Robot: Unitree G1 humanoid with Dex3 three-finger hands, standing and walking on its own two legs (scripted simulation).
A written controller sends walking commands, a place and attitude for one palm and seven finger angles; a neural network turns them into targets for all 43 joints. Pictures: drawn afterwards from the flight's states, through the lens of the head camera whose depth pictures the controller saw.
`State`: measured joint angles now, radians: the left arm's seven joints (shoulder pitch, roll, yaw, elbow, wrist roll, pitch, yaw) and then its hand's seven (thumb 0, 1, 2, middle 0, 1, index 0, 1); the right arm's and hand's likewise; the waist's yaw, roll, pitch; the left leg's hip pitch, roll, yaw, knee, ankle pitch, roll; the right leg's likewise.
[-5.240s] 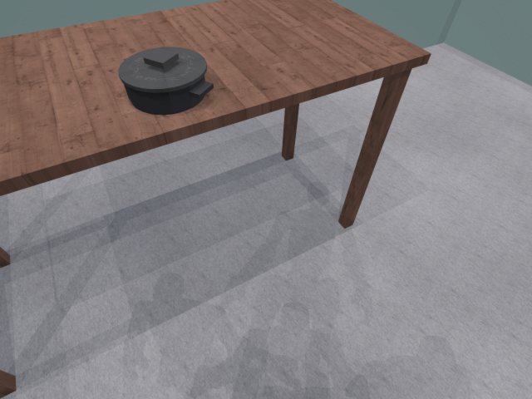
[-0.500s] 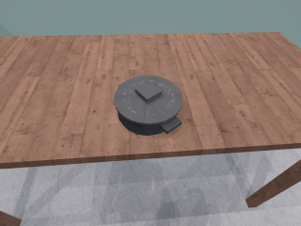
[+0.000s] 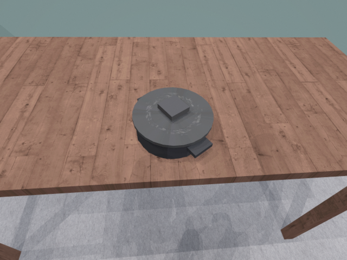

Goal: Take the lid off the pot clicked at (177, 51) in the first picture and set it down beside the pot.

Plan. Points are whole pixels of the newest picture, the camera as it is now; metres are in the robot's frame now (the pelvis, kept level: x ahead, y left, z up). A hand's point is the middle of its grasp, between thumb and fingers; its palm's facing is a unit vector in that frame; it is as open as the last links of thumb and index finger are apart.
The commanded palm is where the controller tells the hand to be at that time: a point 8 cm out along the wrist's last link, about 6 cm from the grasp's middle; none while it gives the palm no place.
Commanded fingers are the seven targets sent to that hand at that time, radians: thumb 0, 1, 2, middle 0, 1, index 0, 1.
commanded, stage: look again from close up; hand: left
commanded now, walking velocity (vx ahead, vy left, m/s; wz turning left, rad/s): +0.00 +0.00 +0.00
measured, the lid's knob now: (173, 107) +0.41 +0.03 +0.15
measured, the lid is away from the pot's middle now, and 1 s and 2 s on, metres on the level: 0.00 0.00 0.00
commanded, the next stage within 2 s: shuffle to correct the standing spot in 0.78 s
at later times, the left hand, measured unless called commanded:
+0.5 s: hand out of the picture -0.02 +0.16 -0.18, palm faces +0.04 -0.99 -0.13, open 7.3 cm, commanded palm none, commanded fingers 0.00 0.90 0.90 -0.20 -0.30 -0.20 -0.30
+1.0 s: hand out of the picture -0.03 +0.16 -0.19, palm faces +0.05 -0.99 -0.11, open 7.3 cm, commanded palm none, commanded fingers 0.00 0.90 0.90 -0.20 -0.30 -0.20 -0.30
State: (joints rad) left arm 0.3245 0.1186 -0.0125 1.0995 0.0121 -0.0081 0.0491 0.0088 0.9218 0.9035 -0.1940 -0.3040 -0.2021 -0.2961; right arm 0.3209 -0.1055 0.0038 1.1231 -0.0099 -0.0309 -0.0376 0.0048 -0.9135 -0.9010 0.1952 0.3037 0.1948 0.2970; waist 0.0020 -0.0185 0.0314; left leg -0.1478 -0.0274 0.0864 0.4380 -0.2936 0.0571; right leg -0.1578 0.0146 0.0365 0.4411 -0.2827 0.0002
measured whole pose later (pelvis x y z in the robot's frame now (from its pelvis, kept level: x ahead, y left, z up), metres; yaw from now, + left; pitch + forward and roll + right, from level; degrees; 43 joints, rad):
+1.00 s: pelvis -0.01 +0.02 +0.00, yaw +1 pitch +0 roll -1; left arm 0.33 0.11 -0.01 1.11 0.01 -0.01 0.05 0.00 0.91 0.90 -0.19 -0.30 -0.20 -0.30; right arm 0.34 -0.07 0.01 1.13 -0.01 -0.04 -0.04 0.00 -0.91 -0.90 0.20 0.30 0.19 0.30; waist 0.00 -0.05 0.03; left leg -0.15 -0.06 0.08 0.42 -0.28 0.09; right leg -0.15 -0.02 0.03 0.42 -0.27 0.03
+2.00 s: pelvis -0.03 -0.07 +0.00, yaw +6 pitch +2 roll -3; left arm 0.26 0.21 0.06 0.96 0.02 0.07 0.03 0.01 0.92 0.90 -0.19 -0.30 -0.20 -0.30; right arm 0.29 -0.09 -0.02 1.03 -0.04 0.00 -0.05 0.00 -0.92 -0.90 0.20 0.30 0.20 0.30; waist -0.02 -0.07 0.05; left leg -0.25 0.05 0.07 0.57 -0.35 0.04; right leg -0.47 0.06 0.00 1.13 -0.49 0.00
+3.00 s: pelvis -0.03 -0.14 -0.01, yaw +5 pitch +0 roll +0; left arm 0.29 0.20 0.00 1.03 0.02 0.01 0.04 0.00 0.91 0.90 -0.19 -0.30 -0.20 -0.30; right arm 0.23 -0.19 -0.01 0.97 -0.02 0.00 -0.01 0.00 -0.93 -0.90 0.20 0.30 0.20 0.30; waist 0.02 0.03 0.03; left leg -0.22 -0.03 0.08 0.55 -0.33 0.05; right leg -0.23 -0.06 -0.02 0.56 -0.33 0.04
